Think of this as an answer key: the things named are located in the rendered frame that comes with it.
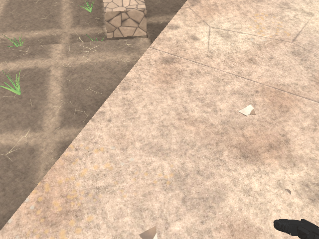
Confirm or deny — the right robot hand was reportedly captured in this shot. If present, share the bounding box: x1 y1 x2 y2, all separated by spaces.
273 219 319 239

